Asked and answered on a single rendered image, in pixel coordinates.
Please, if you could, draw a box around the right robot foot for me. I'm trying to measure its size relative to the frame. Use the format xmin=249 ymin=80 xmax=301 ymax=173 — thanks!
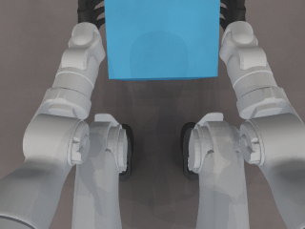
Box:
xmin=180 ymin=122 xmax=199 ymax=180

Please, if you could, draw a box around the left robot forearm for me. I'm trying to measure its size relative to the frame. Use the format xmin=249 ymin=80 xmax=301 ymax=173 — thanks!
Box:
xmin=23 ymin=22 xmax=106 ymax=156

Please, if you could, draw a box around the right robot forearm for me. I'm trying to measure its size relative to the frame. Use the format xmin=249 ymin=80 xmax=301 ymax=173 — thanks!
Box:
xmin=219 ymin=21 xmax=305 ymax=127

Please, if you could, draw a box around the robot right hand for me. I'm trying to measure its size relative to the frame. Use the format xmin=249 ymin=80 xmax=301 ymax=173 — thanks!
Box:
xmin=219 ymin=0 xmax=246 ymax=31

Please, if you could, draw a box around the robot right upper arm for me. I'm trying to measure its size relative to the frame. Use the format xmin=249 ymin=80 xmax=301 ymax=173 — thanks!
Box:
xmin=239 ymin=113 xmax=305 ymax=229

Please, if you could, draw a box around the robot left thigh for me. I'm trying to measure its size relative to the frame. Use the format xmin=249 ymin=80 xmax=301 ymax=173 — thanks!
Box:
xmin=71 ymin=121 xmax=128 ymax=229

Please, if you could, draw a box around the robot left hand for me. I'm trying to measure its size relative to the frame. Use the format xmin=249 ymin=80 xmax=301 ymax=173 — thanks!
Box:
xmin=77 ymin=0 xmax=106 ymax=29

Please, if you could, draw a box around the robot left upper arm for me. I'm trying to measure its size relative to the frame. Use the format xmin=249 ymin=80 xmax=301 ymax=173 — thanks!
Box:
xmin=0 ymin=114 xmax=91 ymax=229

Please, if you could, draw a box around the carton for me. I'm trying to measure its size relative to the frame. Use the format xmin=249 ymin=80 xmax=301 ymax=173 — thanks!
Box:
xmin=104 ymin=0 xmax=220 ymax=81

